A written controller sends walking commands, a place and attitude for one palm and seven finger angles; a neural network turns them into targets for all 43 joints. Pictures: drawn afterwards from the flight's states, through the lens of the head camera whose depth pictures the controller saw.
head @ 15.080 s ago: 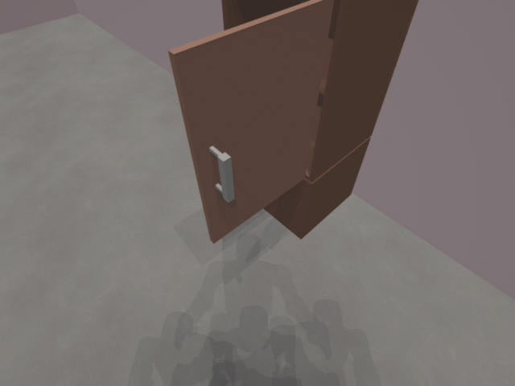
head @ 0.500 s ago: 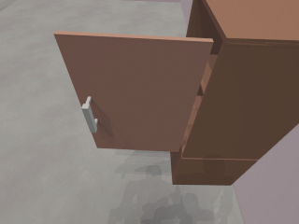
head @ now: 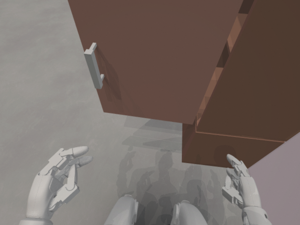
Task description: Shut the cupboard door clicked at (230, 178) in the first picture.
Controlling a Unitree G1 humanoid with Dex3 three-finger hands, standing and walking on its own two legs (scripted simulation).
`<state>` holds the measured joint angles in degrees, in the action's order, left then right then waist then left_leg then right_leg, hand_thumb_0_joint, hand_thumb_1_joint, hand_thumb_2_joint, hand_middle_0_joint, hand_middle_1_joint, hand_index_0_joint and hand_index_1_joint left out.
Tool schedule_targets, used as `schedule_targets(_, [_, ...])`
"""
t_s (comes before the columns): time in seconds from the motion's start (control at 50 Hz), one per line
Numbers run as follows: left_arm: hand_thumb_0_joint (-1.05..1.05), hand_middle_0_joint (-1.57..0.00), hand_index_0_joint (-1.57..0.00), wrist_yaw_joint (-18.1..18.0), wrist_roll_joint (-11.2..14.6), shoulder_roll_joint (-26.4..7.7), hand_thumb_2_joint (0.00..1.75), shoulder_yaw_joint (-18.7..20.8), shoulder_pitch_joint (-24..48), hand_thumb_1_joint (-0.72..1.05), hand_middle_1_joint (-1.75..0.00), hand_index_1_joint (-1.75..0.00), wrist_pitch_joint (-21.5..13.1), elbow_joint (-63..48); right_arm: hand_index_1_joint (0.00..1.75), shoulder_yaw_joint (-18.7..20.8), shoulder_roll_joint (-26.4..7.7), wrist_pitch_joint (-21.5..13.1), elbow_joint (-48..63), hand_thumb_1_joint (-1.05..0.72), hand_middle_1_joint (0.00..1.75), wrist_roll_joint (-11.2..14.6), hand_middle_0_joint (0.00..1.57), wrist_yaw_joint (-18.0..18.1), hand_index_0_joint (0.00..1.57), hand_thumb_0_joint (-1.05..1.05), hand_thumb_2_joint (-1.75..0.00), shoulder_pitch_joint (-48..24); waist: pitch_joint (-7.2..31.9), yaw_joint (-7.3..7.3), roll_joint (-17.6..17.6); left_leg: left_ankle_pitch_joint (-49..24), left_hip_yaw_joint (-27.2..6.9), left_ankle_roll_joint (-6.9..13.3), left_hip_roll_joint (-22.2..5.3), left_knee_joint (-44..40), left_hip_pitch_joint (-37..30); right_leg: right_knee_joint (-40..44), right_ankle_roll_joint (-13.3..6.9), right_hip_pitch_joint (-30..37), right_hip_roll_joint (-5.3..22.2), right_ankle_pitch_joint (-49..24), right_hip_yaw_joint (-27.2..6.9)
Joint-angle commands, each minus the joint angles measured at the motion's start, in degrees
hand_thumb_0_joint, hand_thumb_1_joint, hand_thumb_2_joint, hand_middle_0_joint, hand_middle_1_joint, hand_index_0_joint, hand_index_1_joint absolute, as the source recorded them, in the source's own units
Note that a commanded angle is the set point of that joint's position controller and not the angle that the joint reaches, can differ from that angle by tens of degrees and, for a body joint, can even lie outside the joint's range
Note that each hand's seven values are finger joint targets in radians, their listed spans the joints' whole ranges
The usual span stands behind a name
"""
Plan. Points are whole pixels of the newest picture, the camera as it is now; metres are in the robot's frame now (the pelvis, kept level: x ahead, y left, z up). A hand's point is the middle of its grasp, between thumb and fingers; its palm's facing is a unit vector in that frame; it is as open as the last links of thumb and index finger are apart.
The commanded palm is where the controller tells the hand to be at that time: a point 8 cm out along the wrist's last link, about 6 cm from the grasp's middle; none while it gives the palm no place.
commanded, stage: raise the hand and make a fist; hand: left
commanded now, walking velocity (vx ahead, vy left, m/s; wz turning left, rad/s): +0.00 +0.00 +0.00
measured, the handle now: (96, 66) +0.55 +0.24 +0.07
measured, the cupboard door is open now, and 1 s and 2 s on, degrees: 88 88 88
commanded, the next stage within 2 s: bring the fist close to the handle in 1.38 s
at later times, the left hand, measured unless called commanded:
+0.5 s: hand (77, 168) +0.23 +0.19 +0.06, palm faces -0.05 -1.00 -0.02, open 3.5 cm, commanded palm +0.20 +0.25 +0.07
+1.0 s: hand (70, 155) +0.25 +0.21 +0.07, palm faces -0.04 -1.00 -0.04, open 3.1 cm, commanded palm +0.23 +0.27 +0.08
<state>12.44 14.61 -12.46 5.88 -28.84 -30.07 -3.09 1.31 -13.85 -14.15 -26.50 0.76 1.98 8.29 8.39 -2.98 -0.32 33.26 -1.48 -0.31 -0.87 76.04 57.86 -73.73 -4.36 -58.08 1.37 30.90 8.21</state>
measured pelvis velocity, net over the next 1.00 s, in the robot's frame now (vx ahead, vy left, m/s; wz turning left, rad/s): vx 0.02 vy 0.03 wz -0.02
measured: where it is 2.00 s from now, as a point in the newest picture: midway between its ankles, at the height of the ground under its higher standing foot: outside the picture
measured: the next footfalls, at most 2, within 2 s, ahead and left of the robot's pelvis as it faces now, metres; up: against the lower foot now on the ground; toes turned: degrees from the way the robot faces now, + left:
none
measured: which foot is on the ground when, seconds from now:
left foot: down 0.00-1.00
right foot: down 0.00-1.00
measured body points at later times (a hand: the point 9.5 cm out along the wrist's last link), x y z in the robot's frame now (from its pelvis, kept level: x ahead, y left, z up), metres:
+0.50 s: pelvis +0.01 +0.02 +0.01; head +0.08 +0.03 +0.46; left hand +0.22 +0.25 +0.06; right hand +0.18 -0.23 -0.06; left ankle +0.04 +0.12 -0.62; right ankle +0.05 -0.08 -0.62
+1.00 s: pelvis +0.02 +0.03 +0.02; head +0.09 +0.04 +0.47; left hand +0.24 +0.27 +0.08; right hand +0.21 -0.20 -0.05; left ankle +0.04 +0.12 -0.62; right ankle +0.05 -0.08 -0.62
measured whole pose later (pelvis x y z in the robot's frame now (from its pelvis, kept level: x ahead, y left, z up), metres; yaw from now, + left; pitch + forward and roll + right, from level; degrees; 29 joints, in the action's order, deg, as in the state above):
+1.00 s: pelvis +0.02 +0.03 +0.02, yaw -1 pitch +16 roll -3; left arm 15.4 16.3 -14.6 8.5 -22.3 -21.6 -2.8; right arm -1.4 -13.4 -8.5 -26.5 0.8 2.7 14.3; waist 9.1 -0.3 1.7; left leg 33.1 -0.3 2.1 -0.4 70.9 54.1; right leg -66.9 -1.6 -53.7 1.2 29.3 6.9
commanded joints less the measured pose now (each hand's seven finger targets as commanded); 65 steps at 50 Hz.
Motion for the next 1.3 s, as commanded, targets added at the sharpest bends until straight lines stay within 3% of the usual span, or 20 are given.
schedule_targets(0.0, [0.0, -0.69, -0.69, 4.7, 0.8, -4.7, 0.9, -0.5, 8.3, 0.9, -0.84, -0.84, -0.4, -10.3, 0.3, 1.8, -7.2, -2.8, 5.7, -0.9, 0.3, 0.8, 0.2, 1.6, 0.2, 0.0, -0.9, 1.9, 8.6, 5.98, 1.2, -6.9, -0.8, 2.6, 1.1, -9.0, -1.3, 18.7, 3.0, 9.8, -1.2, 3.4, -12.8])
schedule_targets(0.06, [0.0, -0.75, -0.75, 6.0, 2.2, -7.3, 0.9, 4.2, 5.5, 0.9, -0.9, -0.9, 6.0, -8.3, 0.3, 1.9, -6.6, -1.7, 6.7, -0.9, 0.3, 1.7, 0.2, 2.0, 0.2, 0.0, -0.9, 1.5, 12.0, 3.61, -2.6, -7.2, -0.1, 2.4, 1.3, -9.7, 0.8, 20.7, 3.8, 15.9, 0.1, 5.0, -14.7])
schedule_targets(0.08, [0.0, -0.77, -0.77, 5.7, 2.5, -7.8, 0.9, 5.7, 5.2, 0.9, -0.92, -0.92, 7.3, -9.4, 0.3, 1.9, -6.3, -1.4, 7.1, -0.9, 0.3, 1.8, 0.2, 2.1, 0.2, 0.0, -0.9, 1.2, 13.1, 2.61, -1.8, -8.1, -0.1, 2.3, 1.3, -10.2, 0.3, 20.6, 3.8, 17.2, 0.2, 4.1, -14.6])
schedule_targets(0.1, [0.0, -0.79, -0.79, 5.0, 3.0, -8.9, 0.9, 8.0, 4.4, 0.9, -0.94, -0.94, 8.4, -8.7, 0.3, 1.7, -5.7, -1.1, 7.0, -0.9, 0.3, 1.7, 0.2, 2.1, 0.2, 0.0, -0.9, 0.2, 13.1, 1.36, 0.2, -9.0, 0.0, 2.1, 1.5, -10.6, 0.2, 20.3, 3.6, 18.1, 0.1, 3.1, -14.6])
schedule_targets(0.14, [0.0, -0.82, -0.82, 3.2, 3.6, -8.6, 0.9, 9.7, 4.0, 0.9, -0.98, -0.98, 8.1, -11.8, 0.3, 1.7, -4.9, -1.0, 7.4, -0.9, 0.3, 1.3, 0.2, 2.0, 0.2, 0.0, -0.9, 0.6, 15.8, 0.67, -1.6, -11.7, -0.3, 1.8, 1.4, -11.5, -1.2, 19.3, 4.0, 20.9, 0.5, -2.5, -13.9])
schedule_targets(0.2, [0.0, -0.88, -0.88, 1.2, 3.2, -7.3, 0.9, 8.8, 3.1, 0.9, -1.04, -1.04, 5.4, -12.4, 0.3, 1.5, -4.6, -1.1, 6.8, -0.9, 0.3, 0.7, 0.2, 1.7, 0.2, 0.0, -0.9, 0.4, 14.7, 0.57, -0.3, -13.7, -0.8, 1.7, 1.3, -12.7, -2.0, 17.0, 3.5, 19.7, -0.3, -6.7, -11.3])
schedule_targets(0.28, [0.0, -0.95, -0.95, 1.5, 2.4, -5.1, 0.9, 4.8, 3.9, 0.9, -1.12, -1.12, 2.2, -9.7, 0.3, 1.9, -5.8, -1.2, 6.3, -0.9, 0.3, 0.6, 0.2, 1.5, 0.2, 0.0, -0.9, 2.0, 10.2, 3.3, -1.8, -10.1, -1.0, 1.7, 1.2, -13.5, -2.1, 17.8, 3.4, 14.3, -0.5, -1.2, -10.2])
schedule_targets(0.32, [0.0, -0.99, -0.99, 2.3, 2.1, -5.9, 0.9, 4.3, 4.7, 0.9, -1.16, -1.16, 1.5, -10.0, 0.3, 1.9, -6.6, -1.3, 6.8, -0.9, 0.3, 0.6, 0.2, 1.7, 0.2, 0.0, -0.9, 2.2, 9.9, 3.23, -0.2, -9.2, -1.0, 1.9, 1.2, -13.9, -2.7, 17.5, 2.9, 12.9, -0.6, 0.7, -9.8])
schedule_targets(0.42, [0.0, -1.08, -1.08, 1.6, 2.2, -7.5, 0.9, 5.8, 4.8, 0.9, -1.26, -1.26, 1.4, -13.1, 0.3, 2.1, -7.2, -0.9, 7.5, -0.9, 0.3, 0.4, 0.2, 1.8, 0.2, 0.0, -0.9, 3.1, 13.1, 2.38, 3.1, -10.9, -1.5, 1.8, 1.3, -16.1, -6.8, 15.3, 2.4, 12.9, -1.5, -3.9, -6.8])
schedule_targets(0.5, [0.0, -1.15, -1.15, 0.2, 1.6, -7.0, 0.9, 5.5, 3.6, 0.9, -1.34, -1.34, 1.8, -14.0, 0.3, 2.0, -7.1, 0.1, 7.9, -0.9, 0.3, 0.1, 0.2, 1.5, 0.2, 0.0, -0.9, 3.4, 13.2, 2.22, 5.0, -14.0, -2.1, 1.5, 1.1, -17.4, -9.7, 13.8, 2.1, 12.5, -2.3, -8.6, -4.7])
schedule_targets(0.54, [0.0, -1.19, -1.19, 0.1, 1.2, -5.7, 0.9, 4.1, 3.3, 0.9, -1.38, -1.38, 2.5, -13.4, 0.3, 1.9, -7.2, 0.8, 8.3, -0.9, 0.3, 0.1, 0.2, 1.3, 0.2, 0.0, -0.9, 3.8, 12.0, 2.72, 4.1, -14.3, -2.5, 1.1, 0.9, -18.2, -10.4, 13.9, 2.2, 12.2, -2.3, -9.3, -4.0])
schedule_targets(0.66, [0.0, -1.3, -1.3, 0.7, 0.8, -6.3, 0.9, 3.9, 5.4, 0.9, -1.5, -1.5, 4.0, -12.8, 0.3, 1.5, -7.7, 2.0, 9.4, -0.9, 0.3, 0.1, 0.2, 1.3, 0.2, 0.0, -0.9, 4.4, 11.7, 3.53, 3.5, -13.3, -2.8, 0.9, 0.8, -18.4, -10.8, 14.6, 2.3, 12.0, -2.5, -9.1, -3.9])
schedule_targets(0.7, [0.0, -1.3, -1.3, 1.1, 0.9, -7.7, 0.9, 5.1, 6.7, 0.9, -1.5, -1.5, 4.2, -12.7, 0.3, 1.2, -7.7, 2.1, 9.3, -0.9, 0.3, 0.0, 0.2, 1.3, 0.2, 0.0, -0.9, 4.4, 11.4, 3.3, 4.6, -13.9, -2.8, 0.9, 1.0, -18.2, -10.6, 14.5, 2.0, 12.6, -2.7, -9.6, -4.0])
schedule_targets(0.78, [0.0, -1.3, -1.3, 1.9, 1.7, -7.1, 0.9, 5.4, 6.8, 0.9, -1.5, -1.5, 4.2, -12.5, 0.3, 1.1, -7.6, 2.2, 9.3, -0.9, 0.3, 0.1, 0.2, 1.3, 0.2, 0.0, -0.9, 4.8, 12.6, 3.3, 3.5, -16.5, -2.6, 0.7, 0.9, -17.8, -11.5, 14.4, 2.2, 13.5, -2.6, -12.4, -4.0])
schedule_targets(0.92, [0.0, -1.3, -1.3, 3.2, 2.5, -8.1, 0.9, 6.7, 8.1, 0.9, -1.5, -1.5, 4.9, -11.6, 0.3, 1.0, -7.7, 2.3, 8.9, -0.9, 0.3, 0.3, 0.2, 1.2, 0.2, 0.0, -0.9, 4.8, 13.7, 2.91, 4.5, -19.0, -2.4, 0.5, 1.0, -17.9, -11.8, 14.4, 2.0, 15.2, -2.6, -14.4, -4.2])
schedule_targets(0.98, [0.0, -1.3, -1.3, 3.4, 2.9, -7.8, 0.9, 6.8, 8.3, 0.9, -1.5, -1.5, 5.1, -10.0, 0.3, 1.1, -7.8, 2.4, 8.7, -0.9, 0.3, 0.5, 0.2, 1.4, 0.2, 0.0, -0.9, 4.9, 12.6, 3.24, 2.4, -16.9, -2.0, 0.8, 1.1, -18.0, -10.7, 15.4, 2.3, 15.5, -2.5, -12.9, -4.5])
schedule_targets(1.1, [0.0, -1.3, -1.3, 3.2, 3.0, -8.6, 0.9, 7.2, 8.1, 0.9, -1.5, -1.5, 4.8, -9.6, 0.3, 1.1, -7.8, 2.3, 9.0, -0.9, 0.3, 0.6, 0.2, 1.4, 0.2, 0.0, -0.9, 4.5, 11.8, 2.96, 2.8, -14.8, -1.6, 1.1, 1.3, -17.8, -9.1, 16.3, 2.1, 16.0, -2.4, -10.3, -5.6])
schedule_targets(1.12, [0.0, -1.3, -1.3, 3.1, 3.0, -8.5, 0.9, 7.1, 8.5, 0.9, -1.5, -1.5, 4.3, -10.9, 0.3, 1.1, -7.7, 2.2, 9.1, -0.9, 0.3, 0.5, 0.2, 1.3, 0.2, 0.0, -0.9, 4.4, 13.2, 2.61, 3.6, -15.4, -1.6, 1.0, 1.4, -18.0, -9.7, 15.8, 2.1, 16.5, -2.2, -10.9, -5.5])
schedule_targets(1.28, [0.0, -1.3, -1.3, 2.4, 2.8, -7.9, 0.9, 6.4, 8.5, 0.9, -1.5, -1.5, 3.3, -9.8, 0.3, 1.2, -7.8, 2.4, 9.0, -0.9, 0.3, 0.5, 0.2, 1.3, 0.2, 0.0, -0.9, 4.4, 11.2, 3.34, 2.3, -12.1, -1.3, 1.3, 1.4, -17.7, -8.2, 17.1, 2.5, 15.4, -2.0, -7.2, -6.4])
